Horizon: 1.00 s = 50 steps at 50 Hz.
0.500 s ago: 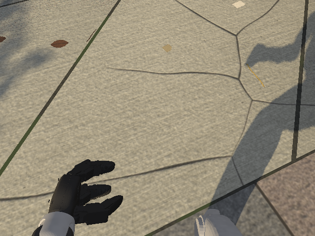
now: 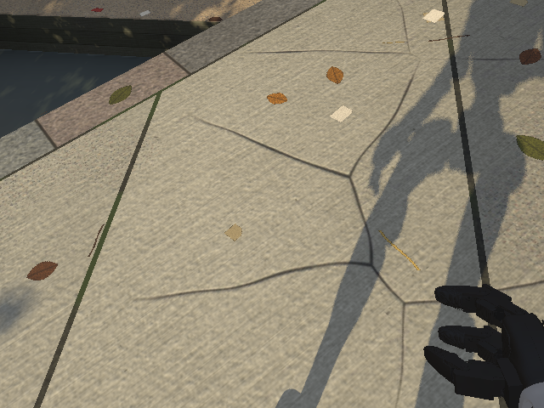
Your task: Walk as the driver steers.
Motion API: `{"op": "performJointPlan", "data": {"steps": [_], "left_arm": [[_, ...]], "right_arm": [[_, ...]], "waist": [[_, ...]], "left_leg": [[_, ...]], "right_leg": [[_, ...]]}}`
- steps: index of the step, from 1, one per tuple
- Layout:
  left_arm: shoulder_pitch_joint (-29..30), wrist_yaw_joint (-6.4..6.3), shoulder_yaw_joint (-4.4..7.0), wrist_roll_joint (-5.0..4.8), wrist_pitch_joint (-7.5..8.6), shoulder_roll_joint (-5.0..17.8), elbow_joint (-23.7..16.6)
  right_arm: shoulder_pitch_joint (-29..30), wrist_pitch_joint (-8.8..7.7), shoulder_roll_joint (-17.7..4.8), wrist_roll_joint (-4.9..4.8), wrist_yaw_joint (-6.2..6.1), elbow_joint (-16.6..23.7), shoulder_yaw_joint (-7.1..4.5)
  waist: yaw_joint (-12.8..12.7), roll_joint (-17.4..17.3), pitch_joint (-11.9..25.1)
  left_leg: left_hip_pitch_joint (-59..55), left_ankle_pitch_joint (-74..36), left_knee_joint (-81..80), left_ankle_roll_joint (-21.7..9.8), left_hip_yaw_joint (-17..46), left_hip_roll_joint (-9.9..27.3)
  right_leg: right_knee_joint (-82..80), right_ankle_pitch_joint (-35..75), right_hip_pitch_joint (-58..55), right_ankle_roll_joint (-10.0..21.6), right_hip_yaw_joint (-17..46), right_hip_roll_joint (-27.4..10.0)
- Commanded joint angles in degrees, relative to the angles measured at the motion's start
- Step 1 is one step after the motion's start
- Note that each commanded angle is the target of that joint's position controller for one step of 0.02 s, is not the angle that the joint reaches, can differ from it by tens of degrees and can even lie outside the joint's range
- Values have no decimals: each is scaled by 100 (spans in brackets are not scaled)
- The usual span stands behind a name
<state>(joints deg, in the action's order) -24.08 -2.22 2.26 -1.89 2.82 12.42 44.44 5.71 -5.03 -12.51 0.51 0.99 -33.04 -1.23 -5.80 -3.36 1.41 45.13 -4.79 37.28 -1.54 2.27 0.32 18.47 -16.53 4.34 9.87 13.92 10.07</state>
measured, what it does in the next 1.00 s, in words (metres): walks ahead, turning left: left foot, then right foot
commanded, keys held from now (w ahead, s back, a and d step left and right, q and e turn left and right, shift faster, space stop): w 0.10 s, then w+q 0.90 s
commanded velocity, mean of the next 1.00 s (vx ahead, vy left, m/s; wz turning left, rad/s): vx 0.50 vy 0.00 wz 0.29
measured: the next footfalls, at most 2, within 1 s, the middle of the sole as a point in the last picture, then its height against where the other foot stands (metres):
left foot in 0.14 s outside the picture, level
right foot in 0.60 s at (389, 373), level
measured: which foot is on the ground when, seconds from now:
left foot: up 0.00-0.12, down 0.14-0.60, up 0.62-1.00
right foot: down 0.00-0.16, up 0.18-0.58, down 0.60-1.00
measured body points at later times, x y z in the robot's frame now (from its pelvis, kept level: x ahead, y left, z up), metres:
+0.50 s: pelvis +0.32 +0.01 +0.00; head +0.35 +0.01 +0.45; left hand +0.56 +0.23 -0.05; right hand +0.33 -0.26 -0.13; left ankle +0.26 +0.08 -0.74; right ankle +0.50 -0.15 -0.70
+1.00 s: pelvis +0.57 +0.04 -0.01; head +0.60 +0.06 +0.44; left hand +0.47 +0.32 -0.12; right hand +0.87 -0.08 -0.08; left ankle +0.66 +0.24 -0.70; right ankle +0.51 -0.12 -0.74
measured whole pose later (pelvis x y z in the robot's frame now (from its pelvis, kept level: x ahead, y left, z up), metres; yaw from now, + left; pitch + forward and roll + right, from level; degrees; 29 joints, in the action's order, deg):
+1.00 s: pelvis +0.57 +0.04 -0.01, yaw +24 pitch +2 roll -3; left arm -20.1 -0.2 4.4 -0.6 4.7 17.5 47.1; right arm -6.1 -1.3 -16.7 -1.2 2.5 -34.8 -2.9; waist -5.5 -2.7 -0.7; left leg 39.4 2.8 42.4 -0.5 1.7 5.6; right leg 16.0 -18.7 -0.6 -1.0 -8.3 -0.1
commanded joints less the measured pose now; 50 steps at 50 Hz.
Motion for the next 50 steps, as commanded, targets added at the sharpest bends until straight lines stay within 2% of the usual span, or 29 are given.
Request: {"op": "performJointPlan", "data": {"steps": [1, 3, 5, 6, 7, 8, 9, 10, 11, 12, 13, 14, 17, 19, 21, 23, 25, 28, 29, 30, 31, 32, 33, 34, 36, 39, 43, 46, 50], "left_arm": [[-661, -129, 160, 16, -69, 656, 68], [-610, -167, 189, 64, -137, 712, 150], [-418, -209, 276, 121, -159, 920, 110], [-92, -183, 306, 171, -142, 1033, 6], [548, -103, 312, 239, -88, 1121, -215], [539, -30, 206, 431, -16, 718, -368], [-892, 67, 84, 170, 30, 457, -110], [-570, 125, 141, 123, 100, 939, -72], [455, 189, 175, 98, 213, 1120, -396], [920, 217, 138, 201, 319, 985, -556], [990, 225, 129, 304, 382, 876, -636], [867, 251, 96, 309, 423, 730, -675], [938, 168, 20, 366, 419, 517, -828], [1510, 123, -51, 404, 398, 403, -1065], [2136, 143, -118, 365, 391, 260, -1212], [2409, 170, -75, 249, 383, 377, -1269], [2632, 196, -6, 182, 400, 567, -1339], [2490, 218, 170, 142, 492, 864, -1316], [2058, 184, 255, 166, 513, 1000, -1235], [1186, 124, 348, 259, 521, 1272, -1155], [541, 82, 444, 299, 413, 1647, -987], [298, 131, 416, 160, 344, 1320, -871], [485, 127, 332, 149, 321, 976, -912], [782, 134, 278, 170, 299, 858, -927], [1172, 172, 200, 241, 297, 656, -859], [1287, 212, 241, 239, 348, 717, -679], [1209, 193, 337, 246, 367, 1055, -425], [1013, 185, 374, 177, 334, 1267, -276], [706, 192, 451, 54, 233, 1544, -85]], "right_arm": [[1240, -214, -377, -42, 200, 570, -91], [1105, -287, -472, -71, 273, 504, -152], [488, -307, -705, -110, 215, 360, -283], [-277, -303, -852, -137, 149, 171, -346], [-1577, -295, -954, -113, 92, -164, -383], [-2617, -258, -1077, -18, 46, -529, -348], [-2925, -233, -1017, -62, 65, -810, -382], [-2506, -143, -690, -150, -42, -620, -383], [-1936, -95, -518, -115, -123, -473, -314], [-1634, -85, -627, -53, -131, -439, -287], [-1574, -112, -702, -23, -122, -440, -288], [-1652, -127, -694, 9, -99, -478, -275], [-1847, -120, -620, -150, -50, -592, -255], [-2014, -54, -865, -184, -92, -630, -326], [-2399, 32, -1046, -231, -131, -733, -383], [-2750, 105, -1132, -248, -139, -813, -411], [-2919, 171, -1005, -269, -141, -821, -386], [-2860, 259, -974, -256, -175, -776, -405], [-2741, 253, -900, -233, -173, -712, -388], [-2591, 211, -654, -154, -147, -572, -307], [-3388, 162, -288, -211, -152, -509, -161], [-3455, 160, -700, -269, -175, -476, -198], [-3011, 202, -1030, -278, -182, -464, -320], [-2640, 249, -1068, -208, -190, -386, -357], [-2392, 293, -885, -142, -140, -254, -379], [-2323, 352, -602, -159, -62, -179, -310], [-1802, 331, -558, -141, 17, -38, -232], [-1208, 282, -532, -155, 112, 105, -180], [-650, 290, -653, -179, 215, 406, -199]], "waist": [[-189, 980, 75], [-36, 989, 130], [337, 1124, 379], [736, 1143, 595], [1427, 1008, 1203], [1515, -201, 1999], [969, -1599, 2621], [1120, -719, 1954], [1099, -138, 830], [839, 565, 81], [637, 839, -108], [465, 772, -171], [360, 377, -66], [502, 240, -87], [778, 128, -23], [922, -51, 67], [981, -165, 71], [751, -314, 163], [495, -330, 389], [82, -21, 1058], [207, 1445, 1863], [114, 1769, 1758], [42, 1144, 965], [135, 773, 404], [436, 878, -161], [608, 992, -250], [529, 724, -249], [301, 638, -343], [173, 667, -477]], "left_leg": [[69, -300, -850, -144, -314, -345], [-773, -144, -1154, -275, -420, -556], [-1884, 287, -1125, -381, -427, -727], [-2601, 248, -1280, -499, -332, -550], [-4182, -291, -1323, -828, 50, -49], [-6238, -1304, -658, -1330, 1147, 986], [-7903, -168, -948, -2598, 3890, 2335], [-6961, 1980, -1707, -2321, 4234, 1918], [-5867, 2485, -2060, -2013, 3512, 1601], [-4740, 2099, -2465, -1839, 3157, 1322], [-4225, 1507, -2606, -1797, 2902, 1105], [-3898, 967, -2725, -1787, 2630, 926], [-3372, -490, -2597, -1692, 1908, 591], [-2770, -792, -2550, -1506, 1445, 283], [-2400, -457, -2454, -1238, 1316, 86], [-2603, 28, -2307, -1114, 1574, 186], [-3096, 536, -2044, -1033, 1978, 308], [-3532, 711, -1458, -866, 2436, 420], [-3376, 511, -959, -710, 2296, 233], [-2683, 963, 333, -504, 1897, 26], [-938, 3262, 1892, -113, 936, -640], [5, 4064, 2924, 7, 672, -265], [338, 3512, 3420, 101, 690, -54], [301, 3017, 3523, 166, 530, 106], [27, 2485, 3294, 201, 455, 390], [-255, 2100, 3053, 292, 289, 564], [-324, 1110, 1944, 341, 245, 675], [-595, 460, 905, 217, 12, 585], [-647, 903, 216, -50, -249, 454]], "right_leg": [[22, 3712, -1132, -811, 830, -1387], [284, 4774, -1096, -897, 718, -1358], [923, 6364, -971, -931, 749, -1397], [1631, 6854, -804, -986, 688, -1396], [2851, 6571, -127, -1013, 567, -1296], [4813, 1844, 1313, -1088, 183, -614], [6360, -1954, 3305, -1411, 100, -163], [6732, -1195, 3680, -1232, 58, -642], [6634, -757, 4023, -1163, -169, -793], [6396, -438, 3944, -1051, -450, -874], [6155, -204, 3814, -1022, -516, -1004], [5893, -123, 3639, -1010, -569, -1125], [4791, -1, 3507, -1183, -834, -1405], [3550, 540, 2992, -1331, -1124, -1305], [2395, 1471, 2234, -1374, -1211, -1049], [1817, 1978, 1934, -1407, -1075, -851], [1304, 1841, 1948, -1350, -897, -792], [553, 1434, 1324, -1059, -772, -786], [365, 1392, 580, -861, -731, -985], [651, 1333, -827, -429, -58, -1860], [686, 1080, -2688, 589, 1890, -3213], [319, -343, -2639, 808, 3109, -3602], [102, -856, -1968, 560, 2568, -3302], [-29, -463, -1238, 328, 1813, -3024], [-419, 311, -137, 144, 828, -2570], [-817, 987, 487, 169, -60, -2374], [-875, 1864, 437, 146, -940, -2346], [-841, 1935, 287, -2, -1396, -2323], [-603, 2181, -362, -182, -1635, -2570]]}}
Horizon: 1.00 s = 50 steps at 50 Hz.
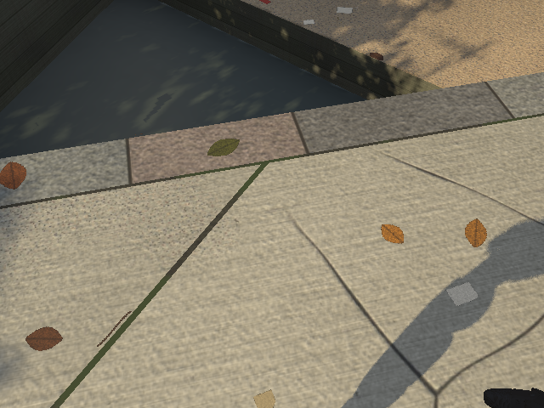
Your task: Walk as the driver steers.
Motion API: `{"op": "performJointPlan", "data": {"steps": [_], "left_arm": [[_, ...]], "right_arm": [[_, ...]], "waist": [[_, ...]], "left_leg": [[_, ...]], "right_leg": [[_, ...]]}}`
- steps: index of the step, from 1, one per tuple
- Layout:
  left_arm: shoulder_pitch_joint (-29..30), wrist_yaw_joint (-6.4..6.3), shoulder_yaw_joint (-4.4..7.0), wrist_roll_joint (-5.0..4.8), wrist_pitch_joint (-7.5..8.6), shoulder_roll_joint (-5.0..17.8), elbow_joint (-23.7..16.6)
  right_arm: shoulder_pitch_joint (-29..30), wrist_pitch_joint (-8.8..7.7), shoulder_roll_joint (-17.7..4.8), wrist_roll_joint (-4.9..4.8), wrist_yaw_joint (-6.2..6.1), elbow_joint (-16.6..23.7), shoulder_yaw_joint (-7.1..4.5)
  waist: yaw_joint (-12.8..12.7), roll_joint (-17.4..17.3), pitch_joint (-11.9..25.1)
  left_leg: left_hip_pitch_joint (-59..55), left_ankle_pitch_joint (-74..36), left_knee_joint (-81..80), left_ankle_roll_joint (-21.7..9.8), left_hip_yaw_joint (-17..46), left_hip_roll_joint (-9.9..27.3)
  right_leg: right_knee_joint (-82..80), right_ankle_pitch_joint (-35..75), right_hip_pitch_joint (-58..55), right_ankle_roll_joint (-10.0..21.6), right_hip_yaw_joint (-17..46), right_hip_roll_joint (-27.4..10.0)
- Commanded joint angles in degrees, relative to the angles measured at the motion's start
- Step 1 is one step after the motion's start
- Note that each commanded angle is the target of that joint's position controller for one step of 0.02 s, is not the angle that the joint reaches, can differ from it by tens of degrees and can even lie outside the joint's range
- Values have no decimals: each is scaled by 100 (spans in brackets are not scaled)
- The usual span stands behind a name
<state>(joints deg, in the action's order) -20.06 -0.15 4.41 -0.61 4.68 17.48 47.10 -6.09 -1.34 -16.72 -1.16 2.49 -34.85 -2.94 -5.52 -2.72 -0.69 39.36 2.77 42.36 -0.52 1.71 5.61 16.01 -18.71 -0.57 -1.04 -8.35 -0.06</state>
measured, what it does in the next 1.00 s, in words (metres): walks ahead: left foot, then right foot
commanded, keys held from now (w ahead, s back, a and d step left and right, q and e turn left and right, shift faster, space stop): w+q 0.20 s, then w+e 0.22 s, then no key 0.58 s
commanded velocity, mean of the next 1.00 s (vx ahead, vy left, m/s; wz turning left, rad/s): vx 0.32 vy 0.00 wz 0.13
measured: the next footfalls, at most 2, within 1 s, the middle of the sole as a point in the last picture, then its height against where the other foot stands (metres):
left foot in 0.10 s outside the picture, level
right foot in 0.58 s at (329, 380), level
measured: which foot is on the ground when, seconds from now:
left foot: up 0.00-0.08, down 0.10-0.60, up 0.62-0.90, down 0.92-1.00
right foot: down 0.00-0.10, up 0.12-0.56, down 0.58-1.00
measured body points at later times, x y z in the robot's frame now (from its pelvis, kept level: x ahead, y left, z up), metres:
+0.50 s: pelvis +0.28 +0.05 +0.00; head +0.31 +0.06 +0.45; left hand +0.44 +0.32 -0.09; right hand +0.39 -0.22 -0.11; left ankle +0.18 +0.13 -0.73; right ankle +0.49 -0.07 -0.69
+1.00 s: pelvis +0.43 +0.05 +0.00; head +0.44 +0.06 +0.45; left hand +0.55 +0.30 -0.13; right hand +0.55 -0.21 -0.12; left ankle +0.44 +0.19 -0.74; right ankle +0.50 -0.05 -0.74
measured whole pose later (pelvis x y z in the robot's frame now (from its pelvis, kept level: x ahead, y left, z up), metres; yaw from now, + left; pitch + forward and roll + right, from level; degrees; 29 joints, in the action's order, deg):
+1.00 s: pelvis +0.43 +0.05 +0.00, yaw +5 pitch +0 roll -1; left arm -8.6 0.1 0.8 1.1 0.5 12.6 47.2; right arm -14.6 1.4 -13.5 1.5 -2.0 -46.8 -1.7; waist 0.0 0.7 0.0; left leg 17.2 16.2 33.4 1.9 1.8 2.6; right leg 29.5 -10.2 19.1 1.3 -1.6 1.6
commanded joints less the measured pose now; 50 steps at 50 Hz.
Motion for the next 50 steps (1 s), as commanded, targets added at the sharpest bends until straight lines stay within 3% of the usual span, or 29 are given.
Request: {"op": "performJointPlan", "data": {"steps": [1, 3, 4, 5, 6, 7, 8, 9, 10, 12, 14, 21, 24, 27, 29, 30, 31, 32, 33, 35, 36, 38, 41, 43, 45, 46, 47, 48, 50], "left_arm": [[277, -19, 256, -97, 6, 1098, -326], [302, -57, 299, -125, -69, 1257, -321], [276, -87, 264, -115, -98, 1182, -327], [147, -111, 158, 28, -65, 938, -435], [-384, -6, -131, 233, 92, 163, -826], [227, 66, -37, 57, 274, 703, -809], [746, 90, 16, -142, 348, 879, -972], [853, 47, -40, -71, 389, 768, -1004], [873, -1, -24, 73, 383, 759, -980], [521, 23, -9, 95, 234, 711, -818], [440, 22, -58, 89, 106, 523, -708], [1584, 139, -209, -27, 74, 222, -902], [1959, 243, -199, 38, 127, 222, -1083], [1667, 323, -123, 108, 161, 348, -1064], [693, 275, 18, 182, 182, 624, -778], [117, 216, 95, 268, 186, 1064, -729], [-56, 171, 44, 306, 116, 1065, -696], [-343, 173, -16, 141, 26, 676, -647], [118, 157, -31, 71, -39, 644, -713], [956, 113, -155, 94, -119, 318, -796], [1179, 104, -162, 145, -150, 304, -787], [1516, 106, -136, 229, -190, 341, -781], [1497, 66, -112, 203, -214, 372, -660], [1596, 45, -134, 156, -271, 340, -589], [1526, 51, -221, 160, -306, 122, -466], [1413, 54, -255, 183, -319, 43, -388], [1155, 49, -217, 177, -336, 110, -362], [1212, 14, -209, 186, -353, 148, -318], [1179, -46, -201, 167, -384, 90, -243]], "right_arm": [[554, -69, -290, 1, 83, 646, -55], [74, -37, -541, 44, 78, 615, -195], [-799, -21, -801, 31, 39, 392, -356], [-1837, 30, -1250, -3, -68, 183, -552], [-1712, -16, -1983, -45, -92, 239, -633], [-2022, -62, -1418, -27, -85, 374, -493], [-1814, -121, -1160, 39, -86, 278, -402], [-1458, -145, -1033, 30, -108, 313, -362], [-1071, -141, -884, 49, -121, 364, -312], [-678, -178, -572, 162, -144, 385, -186], [-708, -256, -577, 144, -161, 199, -168], [-1096, -360, -799, 131, -206, -342, -190], [-1314, -286, -818, 84, -213, -595, -185], [-1294, -181, -889, 65, -261, -727, -203], [-1147, -139, -837, 53, -295, -722, -180], [-1382, -186, -569, 207, -303, -607, -77], [-2295, -234, -73, 212, -236, -737, 103], [-2209, -210, -573, 105, -200, -926, 5], [-1632, -149, -773, -27, -203, -759, -60], [-989, 35, -643, 57, -313, -611, -50], [-1063, 143, -555, 76, -349, -617, -51], [-1418, 264, -297, 104, -425, -782, -1], [-1469, 291, -260, 154, -470, -926, 10], [-1406, 307, -243, 185, -451, -994, -7], [-1226, 307, -234, 312, -440, -952, -14], [-1089, 291, -358, 347, -458, -844, -20], [-859, 283, -756, 284, -491, -826, -114], [-769, 240, -599, 258, -478, -874, -107], [-632, 117, -276, 278, -456, -922, -17]], "waist": [[184, 645, -240], [552, 782, 155], [1016, 656, 611], [1435, 173, 1207], [793, -1530, 1887], [1338, -805, 2527], [1340, -595, 1628], [1101, -88, 1145], [848, 106, 786], [479, -62, 637], [418, -60, 496], [895, -30, -73], [1008, 26, -237], [794, -160, 65], [266, -51, 642], [207, 539, 1441], [445, 1764, 2399], [134, 1242, 2959], [138, 946, 2230], [405, 494, 1093], [616, 693, 861], [830, 1037, 714], [766, 1001, 971], [806, 921, 866], [810, 840, 517], [738, 656, 236], [415, 13, -69], [454, -281, -174], [384, -463, -163]], "left_leg": [[-201, 442, -404, -249, -310, -170], [-1177, 897, -656, -500, -696, -610], [-2449, 565, -1018, -699, -798, -892], [-4320, 323, -1001, -1014, 150, -396], [-6222, 1318, -1635, -2191, 3582, 1194], [-6449, 2054, -2371, -2231, 4520, 1335], [-5864, 1646, -2413, -1956, 3677, 1169], [-4990, 1089, -2401, -1795, 3054, 939], [-4161, 374, -2440, -1683, 2554, 741], [-3234, -527, -2692, -1643, 1935, 601], [-2825, -1078, -2874, -1648, 1445, 560], [-2902, -547, -3287, -1177, 298, 389], [-3307, -1467, -2913, -1080, 244, 463], [-3848, -2420, -2196, -868, 346, 553], [-3773, -3131, -922, -539, 135, 124], [-2778, -1610, 456, -223, -31, -254], [-1095, 3045, 2650, 256, -20, -991], [-886, 3751, 3173, 304, 705, -921], [-507, 3484, 3251, 321, 629, -628], [-580, 2900, 2485, 365, 400, -235], [-1089, 2718, 1945, 374, 347, -117], [-1932, 2592, 1014, 446, 75, -232], [-2550, 1624, 55, 393, 17, -233], [-3005, 899, -571, 283, -87, -297], [-3256, 746, -1124, 113, -72, -292], [-3099, 859, -1569, -25, 269, -19], [-2418, 1796, -1750, -193, 423, 80], [-1750, 2616, -1998, -217, 424, -19], [-1480, 2451, -2157, -51, 400, -65]], "right_leg": [[-150, 2886, -29, 844, 490, -1587], [873, 4855, -128, 655, 138, -1494], [2004, 5296, 215, 486, -116, -1292], [3701, 3907, 1604, 234, -176, -1083], [5801, -1243, 4180, -127, 263, 63], [6376, -1377, 4716, -35, 1412, 28], [6358, -837, 5141, 50, 1356, -196], [5915, -357, 4937, 75, 1324, -424], [5442, -126, 4553, 32, 1304, -568], [5046, 100, 3832, -46, 1249, -772], [4711, 351, 3711, -163, 1112, -785], [2434, 2718, 3642, 4, 955, -623], [1766, 2686, 3523, 151, 859, -395], [1392, 2123, 3109, 371, 817, -131], [954, 2959, 1696, 604, 654, 78], [1567, 5626, -1, 1030, 1532, -884], [1603, 6961, -1797, 2247, 3430, -2414], [1392, 6116, -1887, 2283, 3830, -2302], [1149, 5103, -1270, 2009, 3276, -2063], [641, 3708, 394, 1646, 2639, -1648], [380, 3130, 1159, 1512, 2403, -1449], [101, 2793, 2035, 1448, 1906, -1158], [46, 2134, 2101, 1448, 1754, -1157], [10, 621, 2394, 1263, 1692, -1049], [-3, -983, 2738, 817, 1641, -766], [155, -1367, 2790, 548, 1580, -584], [341, -1143, 2563, 342, 1266, -226], [648, -625, 1980, 229, 1046, -92], [949, 40, 1471, 261, 980, -103]]}}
